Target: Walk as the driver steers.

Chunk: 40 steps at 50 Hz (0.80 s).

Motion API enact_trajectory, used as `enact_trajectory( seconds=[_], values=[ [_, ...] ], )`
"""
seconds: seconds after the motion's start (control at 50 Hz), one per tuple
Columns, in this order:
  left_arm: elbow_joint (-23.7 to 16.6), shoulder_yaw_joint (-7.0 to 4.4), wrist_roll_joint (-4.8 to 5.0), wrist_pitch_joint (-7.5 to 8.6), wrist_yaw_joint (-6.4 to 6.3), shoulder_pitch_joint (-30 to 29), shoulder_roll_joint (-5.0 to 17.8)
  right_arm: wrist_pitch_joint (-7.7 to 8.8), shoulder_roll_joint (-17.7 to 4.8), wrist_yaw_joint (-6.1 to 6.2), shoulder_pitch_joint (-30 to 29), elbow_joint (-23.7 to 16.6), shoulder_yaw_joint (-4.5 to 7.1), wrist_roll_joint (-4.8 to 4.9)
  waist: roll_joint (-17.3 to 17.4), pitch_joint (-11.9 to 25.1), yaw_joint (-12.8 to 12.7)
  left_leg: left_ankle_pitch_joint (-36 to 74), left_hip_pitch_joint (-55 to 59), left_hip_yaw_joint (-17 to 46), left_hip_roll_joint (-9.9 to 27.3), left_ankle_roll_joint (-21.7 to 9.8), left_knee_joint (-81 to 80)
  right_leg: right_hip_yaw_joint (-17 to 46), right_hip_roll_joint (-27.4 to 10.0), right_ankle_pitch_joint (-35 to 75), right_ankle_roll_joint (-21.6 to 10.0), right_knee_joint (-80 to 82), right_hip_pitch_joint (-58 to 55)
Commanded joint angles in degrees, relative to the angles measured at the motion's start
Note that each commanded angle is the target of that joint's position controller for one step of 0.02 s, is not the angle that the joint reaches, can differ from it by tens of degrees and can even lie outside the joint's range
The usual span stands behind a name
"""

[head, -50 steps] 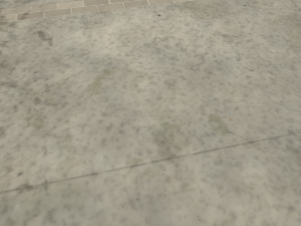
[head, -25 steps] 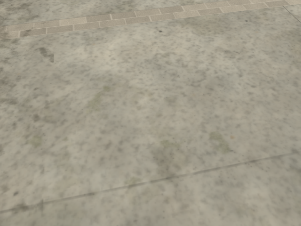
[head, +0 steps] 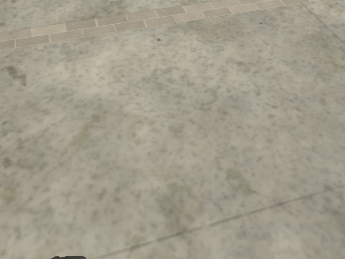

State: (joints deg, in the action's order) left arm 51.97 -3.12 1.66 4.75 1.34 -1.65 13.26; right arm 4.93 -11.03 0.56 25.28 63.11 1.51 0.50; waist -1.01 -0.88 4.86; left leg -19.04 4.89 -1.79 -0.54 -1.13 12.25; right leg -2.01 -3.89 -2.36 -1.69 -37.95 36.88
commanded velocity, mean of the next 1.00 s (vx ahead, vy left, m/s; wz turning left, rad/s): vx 0.29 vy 0.00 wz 0.21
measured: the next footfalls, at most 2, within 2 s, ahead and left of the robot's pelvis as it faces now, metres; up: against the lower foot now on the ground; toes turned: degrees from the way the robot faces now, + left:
right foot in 0.10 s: +0.25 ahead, -0.14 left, +0.00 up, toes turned -2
left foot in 0.64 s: +0.46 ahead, +0.14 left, +0.00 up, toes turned +15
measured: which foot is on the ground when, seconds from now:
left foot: down 0.00-0.12, up 0.14-0.62, down 0.64-1.00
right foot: up 0.00-0.08, down 0.10-0.64, up 0.66-0.94, down 0.96-1.00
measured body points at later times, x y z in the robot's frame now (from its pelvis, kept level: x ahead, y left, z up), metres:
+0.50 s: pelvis +0.26 -0.04 +0.01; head +0.27 -0.03 +0.46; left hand +0.22 +0.22 -0.14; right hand +0.45 -0.27 -0.11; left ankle +0.40 +0.16 -0.67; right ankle +0.21 -0.14 -0.74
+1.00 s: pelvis +0.38 +0.02 -0.01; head +0.39 +0.01 +0.44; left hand +0.39 +0.29 -0.14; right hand +0.55 -0.19 -0.14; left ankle +0.42 +0.13 -0.74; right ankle +0.42 -0.12 -0.74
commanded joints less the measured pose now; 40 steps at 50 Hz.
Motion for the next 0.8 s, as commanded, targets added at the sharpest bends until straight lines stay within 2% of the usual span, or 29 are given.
enact_trajectory(
  seconds=[0.02, 0.06, 0.08, 0.1, 0.12, 0.14, 0.16, 0.18, 0.2, 0.22, 0.24, 0.26, 0.28, 0.36, 0.4, 0.44, 0.48, 0.52, 0.58, 0.6, 0.62, 0.64, 0.66, 0.68, 0.7, 0.72, 0.74, 0.76, 0.8],
  values=[
    [-5.28, -0.12, 0.28, 0.48, 0.71, -7.54, 3.32, 0.45, -10.52, 0.52, 0.67, -1.41, 2.42, 0.81, 6.84, -6.65, -2.04, 24.18, -5.59, 5.77, 14.72, -8.43, -4.98, -0.41, 1.3, 2.85, -1.57, 6.21, -3.66],
    [-5.14, -1.19, 0.04, 0.83, 0.85, -4.2, 5.77, -0.04, -11.02, 0.43, -0.24, -1.73, 2.86, 0.71, 7.26, -3.67, -4.93, 38.48, -2.66, 5.9, 15.48, -7.29, 1.22, -0.56, 2.99, 0.19, -3.21, 7.52, -9.92],
    [-3.82, -2.17, -0.08, 0.91, 0.64, 1.28, 7.51, -0.39, -11.25, 0.39, -1.28, -2.17, 3.0, 0.64, 7.82, -0.07, -8.07, 47.16, -2.92, 5.13, 14.42, -6.39, 7.72, -1.49, 4.55, -1.28, -4.21, 7.6, -17.55],
    [-0.87, -3.57, 0.05, 0.83, 0.2, 11.5, 9.94, -0.76, -10.54, 0.3, -2.51, -2.98, 2.72, 0.27, 7.52, 5.64, -12.79, 48.51, -7.85, 3.73, 11.63, -4.86, 19.04, -1.2, 4.71, -1.76, -5.54, 7.2, -31.22],
    [1.11, -4.76, -0.81, 0.71, -0.56, 22.31, 14.44, -0.84, -8.48, 0.12, -2.46, -4.76, 1.88, -0.83, 1.16, 14.37, -15.75, 30.43, -21.56, 1.94, 7.65, -3.04, 37.66, 11.37, -6.81, -4.84, -8.57, 5.95, -49.75],
    [1.95, -4.54, -1.88, 0.58, -0.14, 24.66, 16.46, 0.09, 0.17, -0.18, 5.53, -4.87, -0.09, 0.5, -14.8, 24.49, -10.71, -11.54, -38.92, 3.88, -1.97, -0.36, 57.54, 39.68, -20.92, -20.28, -16.55, 16.54, -63.2],
    [1.45, -3.18, -1.41, 0.88, 0.0, 22.51, 11.39, 1.06, -6.29, -0.36, 0.98, -4.64, 1.56, 2.03, -10.23, 20.12, -12.29, -12.67, -43.65, 10.53, 0.28, -1.27, 65.08, 43.0, -19.3, -27.15, -14.37, 22.18, -57.49],
    [0.66, -2.33, -1.02, 1.26, -0.19, 16.82, 8.89, 1.41, -8.99, -0.25, -4.4, -6.83, 2.52, 2.96, -8.3, 10.86, -10.95, -7.77, -47.56, 8.69, 3.1, -2.21, 66.56, 33.73, -18.08, -26.49, -11.49, 23.45, -48.78],
    [-0.09, -1.71, -1.15, 1.72, -0.13, 12.05, 7.17, 1.31, -8.98, 0.31, -6.73, -7.43, 2.72, 2.57, -3.8, 6.54, -8.79, -2.23, -45.15, 7.64, 6.1, -2.63, 64.62, 26.48, -16.41, -20.41, -9.99, 25.02, -39.45],
    [0.04, -1.38, -1.81, 2.18, 0.13, 9.3, 5.65, 0.79, -8.29, 0.78, -7.31, -7.48, 3.27, 1.74, -2.56, 4.09, -6.85, 1.08, -41.97, 7.45, 7.89, -2.92, 61.99, 20.56, -14.44, -15.4, -8.78, 26.66, -32.14],
    [0.45, -0.99, -2.49, 2.42, 0.24, 7.84, 4.29, -0.17, -6.92, 0.82, -5.27, -7.06, 3.48, 1.61, -3.77, 3.41, -4.63, 2.96, -38.35, 8.1, 9.3, -3.27, 60.25, 15.48, -12.63, -12.96, -7.87, 28.14, -27.85],
    [1.0, -0.96, -2.61, 2.44, 0.27, 7.68, 3.68, -1.02, -5.56, 0.77, -4.21, -6.95, 3.55, 1.79, -4.58, 2.92, -3.73, 3.25, -36.67, 8.06, 9.72, -3.52, 58.84, 12.49, -11.9, -12.14, -7.75, 29.49, -25.5],
    [1.54, -1.04, -2.43, 2.52, 0.07, 8.17, 3.85, -1.76, -4.85, 0.81, -4.27, -7.2, 3.65, 1.93, -4.32, 1.92, -3.28, 3.27, -36.73, 7.91, 10.08, -3.51, 57.55, 9.95, -11.64, -11.17, -7.97, 30.77, -23.94],
    [2.65, -1.81, -2.81, 2.47, -1.57, 10.81, 6.88, -2.98, -6.15, 0.82, -10.88, -10.38, 4.5, 1.18, -1.93, -1.56, -3.35, 11.99, -45.48, 9.45, 9.95, -1.93, 51.11, 3.83, -12.2, -7.34, -8.73, 33.28, -25.0],
    [3.11, -1.73, -3.06, 2.24, -2.19, 12.7, 7.06, -2.58, -6.06, 0.23, -13.34, -11.18, 4.57, 0.73, -0.77, -2.36, -3.92, 17.48, -47.21, 9.61, 8.96, -1.21, 45.69, 0.43, -11.6, -1.71, -8.6, 32.77, -26.6],
    [3.17, -1.44, -3.11, 1.83, -2.56, 13.22, 7.16, -2.03, -4.84, -0.53, -16.46, -12.29, 3.94, 0.14, -0.41, -3.1, -4.29, 21.81, -43.53, 6.38, 7.71, -0.75, 36.78, -4.98, -9.38, 8.68, -7.82, 31.06, -25.61],
    [3.63, -1.48, -2.51, 1.24, -2.94, 15.28, 8.13, -1.8, -3.23, -1.27, -21.19, -13.94, 2.87, -0.44, -0.32, -3.24, -6.02, 23.56, -39.58, 2.1, 6.49, -0.46, 30.09, -7.64, -8.96, 15.46, -7.66, 29.35, -25.79],
    [4.61, -1.63, -1.77, 0.4, -3.0, 17.72, 9.16, -1.92, -3.14, -1.9, -23.81, -15.24, 2.35, -0.5, -0.63, -2.59, -7.05, 21.54, -38.5, 0.73, 5.4, -0.6, 25.79, -7.7, -10.08, 20.02, -7.91, 25.91, -30.1],
    [5.41, -2.3, -0.64, -0.78, -2.91, 17.84, 11.05, -1.97, -5.75, -2.38, -23.28, -16.53, 2.72, -0.49, -3.71, -0.03, -5.59, 14.3, -35.2, -0.3, 3.02, -2.55, 20.96, -6.22, -12.1, 28.59, -6.7, 18.56, -36.64],
    [5.27, -2.44, -0.25, -1.07, -2.98, 16.53, 11.32, -1.81, -7.3, -2.41, -19.6, -15.68, 3.35, -0.63, -4.07, 2.1, -3.09, 15.99, -30.23, -1.11, 1.46, -3.67, 16.85, -6.46, -11.23, 31.44, -5.27, 13.68, -37.72],
    [5.51, -2.31, -0.39, -1.3, -2.89, 17.48, 10.65, -1.53, -10.28, -2.13, -14.29, -13.95, 4.59, -0.85, -2.18, 5.31, -0.81, 25.12, -21.88, -1.44, -0.24, -5.06, 11.73, -7.74, -8.21, 30.64, -3.06, 5.4, -37.18],
    [4.52, -1.69, -1.89, -0.96, -2.88, 19.23, 9.16, -1.5, -15.71, -1.29, -8.62, -12.86, 5.94, -1.58, 3.34, 12.25, -0.1, 54.02, -6.59, 6.67, 7.46, -7.61, 16.84, -9.13, -4.96, 15.59, 0.13, -6.89, -27.91],
    [4.18, 0.71, -3.0, -0.48, -2.13, 24.61, 2.21, -1.75, -17.18, -0.74, -7.58, -12.52, 5.4, -2.69, 15.15, 20.32, -3.51, 75.38, 11.38, 24.92, 22.57, -19.7, 19.59, -6.65, 3.18, -32.18, 4.22, -26.26, -10.05],
    [6.11, 0.31, -1.51, -0.41, -1.6, 25.9, 3.64, -1.74, -11.77, -1.12, -6.36, -12.36, 3.63, -1.77, 10.16, 27.57, -3.07, 71.01, 10.1, 28.4, 23.93, -22.29, 17.44, 5.31, 2.66, -39.43, 4.84, -31.45, -11.24],
    [4.81, -0.34, 0.47, -0.78, -1.51, 21.26, 5.72, -1.81, -10.48, -1.29, -9.65, -12.72, 3.36, -1.05, 9.24, 21.65, -2.79, 59.95, 5.22, 22.7, 20.98, -20.32, 14.76, 5.36, 1.04, -37.78, 4.83, -32.52, -7.04],
    [3.92, -0.4, 0.42, -1.29, -2.2, 16.72, 5.76, -1.73, -9.6, -1.12, -13.75, -13.35, 3.17, -0.61, 6.18, 15.46, -3.17, 49.03, -1.08, 19.0, 18.02, -17.17, 12.68, 4.47, -0.5, -34.99, 4.54, -30.36, -4.25],
    [3.73, -0.82, -0.46, -2.12, -3.1, 14.19, 6.34, -1.65, -8.32, -0.83, -17.21, -13.95, 2.69, -0.74, 3.94, 11.19, -4.1, 41.94, -8.65, 16.99, 16.66, -15.2, 10.18, 4.62, -1.71, -31.87, 4.61, -27.03, -5.24],
    [4.02, -1.06, -0.85, -3.15, -3.74, 14.55, 6.5, -1.7, -7.75, -0.58, -20.24, -14.35, 2.47, -1.2, 4.16, 9.32, -6.11, 37.84, -15.81, 14.53, 15.07, -13.82, 7.96, 4.68, -2.46, -29.29, 4.66, -23.08, -9.98],
    [4.93, -0.75, -1.15, -4.26, -4.44, 16.53, 4.58, -2.01, -8.52, -0.25, -21.83, -14.48, 2.8, -2.27, 6.09, 8.82, -7.47, 32.17, -21.45, 12.56, 13.65, -13.31, 5.58, 3.16, -1.28, -26.42, 4.69, -15.37, -15.81]
  ],
)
